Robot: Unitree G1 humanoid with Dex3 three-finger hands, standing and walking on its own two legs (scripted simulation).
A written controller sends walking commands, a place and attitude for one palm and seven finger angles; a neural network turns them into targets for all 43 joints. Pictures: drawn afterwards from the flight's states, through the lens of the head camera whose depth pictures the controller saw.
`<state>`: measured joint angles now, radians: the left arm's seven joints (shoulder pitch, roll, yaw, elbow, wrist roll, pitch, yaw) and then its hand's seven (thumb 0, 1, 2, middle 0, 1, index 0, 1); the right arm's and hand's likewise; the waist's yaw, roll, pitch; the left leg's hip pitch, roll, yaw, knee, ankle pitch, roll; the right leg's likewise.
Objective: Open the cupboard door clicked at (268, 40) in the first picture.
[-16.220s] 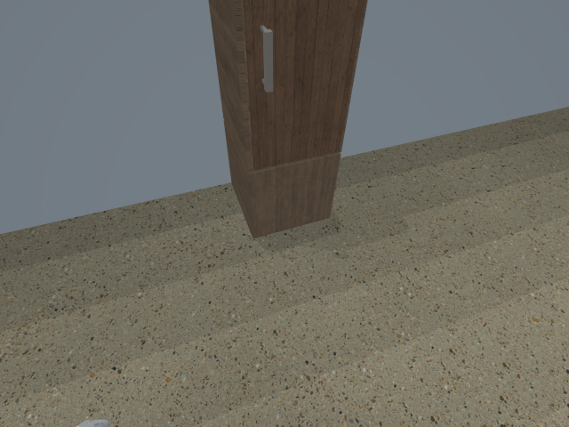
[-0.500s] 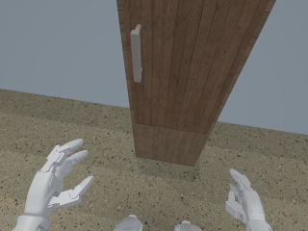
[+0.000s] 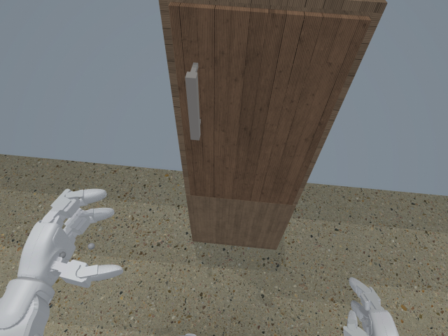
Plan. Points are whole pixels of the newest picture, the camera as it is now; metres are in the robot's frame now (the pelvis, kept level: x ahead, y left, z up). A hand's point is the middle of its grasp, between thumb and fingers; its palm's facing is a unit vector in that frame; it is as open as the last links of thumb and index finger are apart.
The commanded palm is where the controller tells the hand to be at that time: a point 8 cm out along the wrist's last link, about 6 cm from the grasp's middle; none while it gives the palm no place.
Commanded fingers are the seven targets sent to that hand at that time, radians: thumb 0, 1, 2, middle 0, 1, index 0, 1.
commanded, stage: raise the hand with hooked fingers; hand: left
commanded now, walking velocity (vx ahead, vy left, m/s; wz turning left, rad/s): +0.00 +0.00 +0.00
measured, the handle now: (195, 103) +0.56 +0.10 +0.10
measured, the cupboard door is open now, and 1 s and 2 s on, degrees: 0 0 0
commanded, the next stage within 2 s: move the hooked fingers beside the handle in 1.02 s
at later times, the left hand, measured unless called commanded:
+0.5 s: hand (52, 196) +0.29 +0.28 +0.13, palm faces +0.01 -1.00 -0.05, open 14.0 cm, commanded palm +0.26 +0.33 +0.13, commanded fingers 0.00 -0.50 0.30 -0.30 -1.20 -0.30 -1.20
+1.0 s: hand (67, 194) +0.30 +0.26 +0.13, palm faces +0.01 -1.00 -0.03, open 14.0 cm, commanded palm +0.27 +0.31 +0.13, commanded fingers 0.00 -0.50 0.30 -0.30 -1.20 -0.30 -1.20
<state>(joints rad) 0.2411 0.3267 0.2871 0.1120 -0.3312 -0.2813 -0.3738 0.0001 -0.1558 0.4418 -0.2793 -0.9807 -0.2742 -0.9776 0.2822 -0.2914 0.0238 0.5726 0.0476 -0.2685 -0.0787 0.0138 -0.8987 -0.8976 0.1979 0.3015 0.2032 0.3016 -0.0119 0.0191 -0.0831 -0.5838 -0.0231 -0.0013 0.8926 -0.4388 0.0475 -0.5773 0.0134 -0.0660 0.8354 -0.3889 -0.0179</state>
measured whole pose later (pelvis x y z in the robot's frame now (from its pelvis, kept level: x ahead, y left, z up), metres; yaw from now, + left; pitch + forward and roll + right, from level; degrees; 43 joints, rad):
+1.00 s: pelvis +0.01 -0.01 +0.02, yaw +0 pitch +4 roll -1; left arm -0.09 0.44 0.43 0.42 -0.34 -0.14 -0.52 -0.01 -0.50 0.30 -0.30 -1.20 -0.30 -1.20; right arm 0.28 -0.28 0.07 0.59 0.06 -0.22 -0.10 0.01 -0.90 -0.90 0.20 0.30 0.20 0.30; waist 0.00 0.03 -0.05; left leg -0.40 -0.02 0.00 0.70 -0.36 0.03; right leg -0.40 0.02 -0.06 0.66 -0.31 -0.03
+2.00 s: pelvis +0.01 -0.01 +0.02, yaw -1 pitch +8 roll -1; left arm -0.49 0.40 0.34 0.76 -0.23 -0.21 -0.38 -0.01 -0.50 0.30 -0.30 -1.20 -0.30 -1.20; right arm 0.33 -0.28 0.05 0.62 0.05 -0.11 -0.07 0.01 -0.90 -0.90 0.20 0.30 0.20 0.30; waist -0.05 0.02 -0.07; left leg -0.50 -0.02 0.02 0.72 -0.37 0.04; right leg -0.51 0.02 -0.04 0.69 -0.32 -0.03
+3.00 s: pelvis +0.01 -0.01 +0.01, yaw -4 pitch +16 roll -2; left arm -0.83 0.53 0.44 1.15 -0.12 -0.31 -0.32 -0.01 -0.49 0.30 -0.30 -1.20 -0.30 -1.20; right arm 0.45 -0.28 0.05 0.61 0.02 0.03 -0.02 0.01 -0.90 -0.90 0.20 0.30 0.20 0.30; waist -0.15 0.01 -0.09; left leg -0.69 0.01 0.04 0.83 -0.41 0.04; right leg -0.71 0.05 -0.02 0.77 -0.34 -0.03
